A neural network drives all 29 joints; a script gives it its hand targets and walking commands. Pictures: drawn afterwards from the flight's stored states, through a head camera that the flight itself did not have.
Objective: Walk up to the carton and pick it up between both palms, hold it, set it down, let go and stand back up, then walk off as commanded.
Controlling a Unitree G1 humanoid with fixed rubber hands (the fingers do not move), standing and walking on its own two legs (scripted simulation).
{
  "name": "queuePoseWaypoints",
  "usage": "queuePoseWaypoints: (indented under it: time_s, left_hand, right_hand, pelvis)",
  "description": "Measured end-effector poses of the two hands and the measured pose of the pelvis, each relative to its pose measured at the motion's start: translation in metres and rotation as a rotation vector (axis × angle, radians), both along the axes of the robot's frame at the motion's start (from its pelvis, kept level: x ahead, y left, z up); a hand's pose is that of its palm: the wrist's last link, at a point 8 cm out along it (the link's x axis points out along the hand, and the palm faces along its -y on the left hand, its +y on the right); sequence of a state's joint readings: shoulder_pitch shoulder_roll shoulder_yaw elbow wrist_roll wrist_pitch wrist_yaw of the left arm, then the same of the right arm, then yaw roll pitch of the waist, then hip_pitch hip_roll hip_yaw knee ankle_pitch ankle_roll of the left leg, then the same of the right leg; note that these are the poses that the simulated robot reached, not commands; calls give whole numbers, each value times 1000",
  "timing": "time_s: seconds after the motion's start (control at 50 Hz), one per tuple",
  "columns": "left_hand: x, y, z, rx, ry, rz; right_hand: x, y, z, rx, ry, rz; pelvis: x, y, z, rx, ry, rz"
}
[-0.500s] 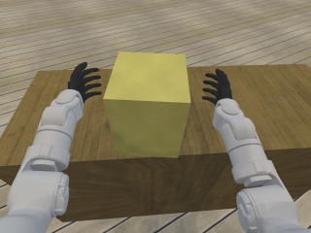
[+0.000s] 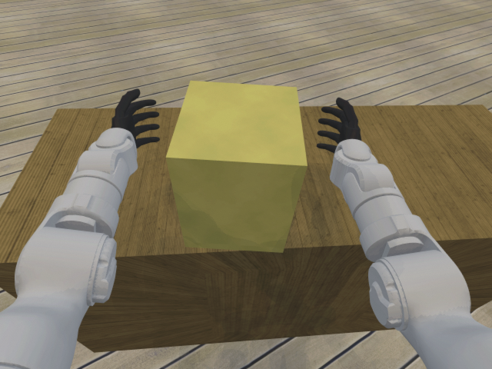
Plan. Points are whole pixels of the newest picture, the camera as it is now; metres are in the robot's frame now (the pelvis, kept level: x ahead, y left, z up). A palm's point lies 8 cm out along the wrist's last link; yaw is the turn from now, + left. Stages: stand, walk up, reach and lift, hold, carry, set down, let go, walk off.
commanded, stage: reach and lift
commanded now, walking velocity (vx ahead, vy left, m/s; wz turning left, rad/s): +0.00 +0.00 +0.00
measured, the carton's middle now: (238, 170) +0.47 +0.01 +0.06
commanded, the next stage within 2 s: none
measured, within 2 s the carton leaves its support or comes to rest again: neither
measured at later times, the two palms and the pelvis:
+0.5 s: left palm (139, 162) +0.46 +0.19 +0.09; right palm (335, 165) +0.44 -0.17 +0.10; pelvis +0.00 +0.00 +0.00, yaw +1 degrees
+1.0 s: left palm (163, 159) +0.48 +0.15 +0.08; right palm (321, 165) +0.45 -0.15 +0.09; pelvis +0.01 +0.01 -0.01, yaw +0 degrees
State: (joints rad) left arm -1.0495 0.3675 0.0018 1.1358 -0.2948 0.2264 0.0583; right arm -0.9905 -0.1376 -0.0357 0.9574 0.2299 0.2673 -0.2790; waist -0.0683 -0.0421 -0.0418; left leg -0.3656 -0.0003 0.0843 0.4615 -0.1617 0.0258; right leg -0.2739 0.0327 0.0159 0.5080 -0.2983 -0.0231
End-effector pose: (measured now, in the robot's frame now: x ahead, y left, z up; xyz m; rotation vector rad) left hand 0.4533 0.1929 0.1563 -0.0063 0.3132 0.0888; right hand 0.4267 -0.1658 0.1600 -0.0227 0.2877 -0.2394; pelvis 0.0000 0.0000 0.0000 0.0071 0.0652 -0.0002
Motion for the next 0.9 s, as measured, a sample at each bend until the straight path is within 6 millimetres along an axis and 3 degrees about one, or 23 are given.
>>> queuePoseWaypoints:
  time_s: [0.14,0.26,0.5,0.78,0.9]
  left_hand:
    - [1,3,-8,32,-37,1]
    - [-2,6,-33,45,4,6]
    - [6,-7,-66,39,-11,-36]
    - [24,-26,-75,100,-60,-123]
    - [24,-43,-75,82,-86,-152]
  right_hand:
    - [1,-2,-15,19,4,-6]
    - [3,-3,-27,26,11,-11]
    - [12,0,-58,35,23,5]
    - [29,4,-66,34,-36,15]
    - [29,21,-64,18,-75,42]
  pelvis:
    - [-2,1,-1,-9,31,8]
    - [-1,2,-2,-12,63,10]
    - [3,5,-4,-20,131,14]
    - [9,6,-5,-24,194,12]
    - [9,6,-6,-23,196,12]
